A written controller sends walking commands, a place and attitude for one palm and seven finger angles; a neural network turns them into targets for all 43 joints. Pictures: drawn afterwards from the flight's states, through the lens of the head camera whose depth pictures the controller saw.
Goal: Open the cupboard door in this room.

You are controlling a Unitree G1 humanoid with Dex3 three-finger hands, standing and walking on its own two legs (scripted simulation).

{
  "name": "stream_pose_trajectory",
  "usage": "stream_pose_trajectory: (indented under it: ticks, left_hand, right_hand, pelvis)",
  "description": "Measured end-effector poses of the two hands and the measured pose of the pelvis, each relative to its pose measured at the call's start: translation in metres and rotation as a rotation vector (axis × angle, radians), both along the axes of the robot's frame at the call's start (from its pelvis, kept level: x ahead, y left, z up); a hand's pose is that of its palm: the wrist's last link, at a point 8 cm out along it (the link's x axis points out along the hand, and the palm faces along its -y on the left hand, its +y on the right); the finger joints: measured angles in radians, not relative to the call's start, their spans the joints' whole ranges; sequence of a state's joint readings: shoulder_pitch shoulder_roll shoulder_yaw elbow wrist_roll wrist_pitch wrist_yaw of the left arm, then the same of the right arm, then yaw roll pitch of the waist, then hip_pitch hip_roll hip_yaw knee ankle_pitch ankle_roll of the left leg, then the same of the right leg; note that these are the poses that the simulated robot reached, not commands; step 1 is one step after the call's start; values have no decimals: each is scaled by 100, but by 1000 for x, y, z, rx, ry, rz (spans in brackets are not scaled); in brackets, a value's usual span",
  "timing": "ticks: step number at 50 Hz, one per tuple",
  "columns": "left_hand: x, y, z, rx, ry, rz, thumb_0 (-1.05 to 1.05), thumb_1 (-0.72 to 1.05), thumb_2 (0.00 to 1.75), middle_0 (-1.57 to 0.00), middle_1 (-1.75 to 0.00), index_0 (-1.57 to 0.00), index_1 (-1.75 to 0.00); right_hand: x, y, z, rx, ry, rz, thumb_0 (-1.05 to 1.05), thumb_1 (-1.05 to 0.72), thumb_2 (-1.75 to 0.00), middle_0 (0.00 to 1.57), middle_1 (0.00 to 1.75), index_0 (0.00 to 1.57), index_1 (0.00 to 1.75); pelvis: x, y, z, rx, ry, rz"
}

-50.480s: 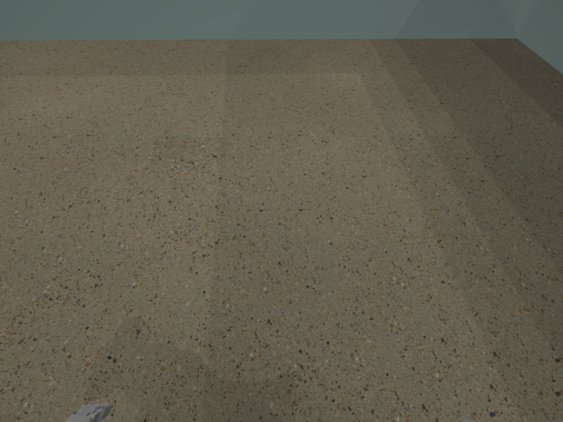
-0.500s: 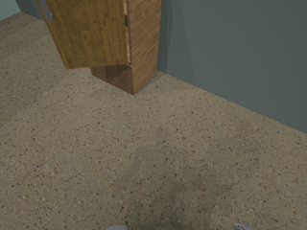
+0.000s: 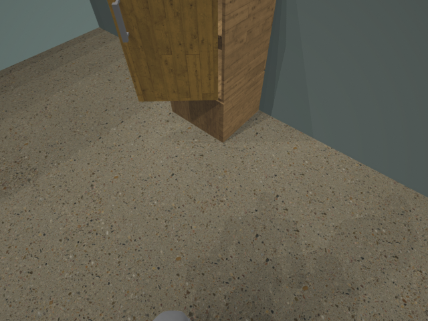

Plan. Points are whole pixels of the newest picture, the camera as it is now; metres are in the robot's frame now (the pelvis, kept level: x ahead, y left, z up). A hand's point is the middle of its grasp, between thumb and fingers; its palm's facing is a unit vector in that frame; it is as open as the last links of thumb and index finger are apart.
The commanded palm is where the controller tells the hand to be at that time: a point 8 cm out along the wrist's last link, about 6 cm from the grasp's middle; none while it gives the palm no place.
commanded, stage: take the last steps up to it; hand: left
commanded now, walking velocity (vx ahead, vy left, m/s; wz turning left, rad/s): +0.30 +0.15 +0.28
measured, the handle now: (121, 21) +1.12 +0.43 +0.00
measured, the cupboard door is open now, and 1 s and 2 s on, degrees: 41 41 41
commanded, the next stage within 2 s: come to a stop and stand still in 1.56 s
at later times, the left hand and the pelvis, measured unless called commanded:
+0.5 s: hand (128, 315) +0.15 +0.20 -0.16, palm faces +0.14 -0.96 -0.23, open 7.4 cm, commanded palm none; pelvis +0.09 +0.00 -0.01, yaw +6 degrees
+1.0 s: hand (111, 295) +0.19 +0.25 -0.19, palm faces +0.21 -0.96 -0.16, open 7.4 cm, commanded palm none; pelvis +0.26 +0.09 -0.01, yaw +7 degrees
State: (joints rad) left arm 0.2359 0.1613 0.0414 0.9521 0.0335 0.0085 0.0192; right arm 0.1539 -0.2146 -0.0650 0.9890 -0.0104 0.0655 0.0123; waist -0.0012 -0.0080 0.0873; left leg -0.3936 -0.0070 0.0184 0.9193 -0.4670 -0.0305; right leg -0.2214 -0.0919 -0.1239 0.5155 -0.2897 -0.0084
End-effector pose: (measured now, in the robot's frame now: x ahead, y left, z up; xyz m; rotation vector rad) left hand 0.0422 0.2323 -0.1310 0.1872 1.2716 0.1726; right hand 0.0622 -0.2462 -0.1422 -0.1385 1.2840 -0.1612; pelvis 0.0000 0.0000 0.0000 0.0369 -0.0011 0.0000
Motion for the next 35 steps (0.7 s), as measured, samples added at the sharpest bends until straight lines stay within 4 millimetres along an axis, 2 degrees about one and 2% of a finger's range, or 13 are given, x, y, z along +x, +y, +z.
stream_pose_trajectory:
  ticks: [4,7,10,13,17,20,23,25,27,31,35]
  left_hand:
    - [-20,9,-10,-27,30,63,1,91,90,-20,-30,-21,-30]
    - [-33,22,-24,-46,64,111,1,91,90,-20,-30,-21,-30]
    - [-34,31,-24,-41,108,117,1,91,90,-20,-30,-21,-30]
    - [-16,36,-15,-35,91,113,1,91,90,-20,-30,-20,-30]
    - [23,34,-3,-21,23,96,1,91,90,-20,-30,-20,-30]
    - [57,27,1,-8,-30,74,1,91,90,-20,-30,-20,-30]
    - [85,18,-3,10,-92,68,1,91,90,-20,-30,-20,-30]
    - [92,12,-2,10,-108,90,1,91,90,-20,-30,-20,-30]
    - [91,5,1,2,-87,111,1,91,90,-20,-30,-20,-30]
    - [80,4,6,-3,-1,163,0,94,90,-20,-30,-21,-30]
    - [66,2,5,-41,94,206,0,93,90,-20,-30,-21,-30]
  right_hand:
    - [12,10,5,-20,2,59,1,-91,-90,20,30,19,30]
    - [20,20,1,-40,-15,98,0,-91,-90,20,30,19,30]
    - [19,29,4,-42,-15,103,0,-91,-90,20,30,20,30]
    - [11,36,5,-27,16,98,0,-91,-90,20,30,20,30]
    - [-2,39,0,10,90,88,0,-90,-90,20,30,20,30]
    - [-6,37,-9,40,147,71,0,-90,-90,20,30,20,30]
    - [-2,29,-25,62,193,62,0,-90,-90,20,30,20,30]
    - [10,24,-27,61,216,75,1,-90,-90,20,30,20,30]
    - [32,19,-22,52,207,83,1,-90,-90,20,30,20,30]
    - [91,19,-6,37,131,105,1,-91,-90,20,30,19,30]
    - [154,31,4,29,58,150,1,-91,-90,20,30,19,30]
  pelvis:
    - [4,7,-2,-6,3,33]
    - [10,16,-11,-21,7,56]
    - [16,19,-9,-17,6,56]
    - [27,20,-3,-18,10,67]
    - [45,17,1,-19,11,78]
    - [62,11,-2,-10,6,78]
    - [81,2,-14,-2,-4,89]
    - [91,1,-14,-11,-15,108]
    - [103,1,-8,-13,-13,115]
    - [128,4,4,-12,6,132]
    - [156,15,9,-9,17,146]
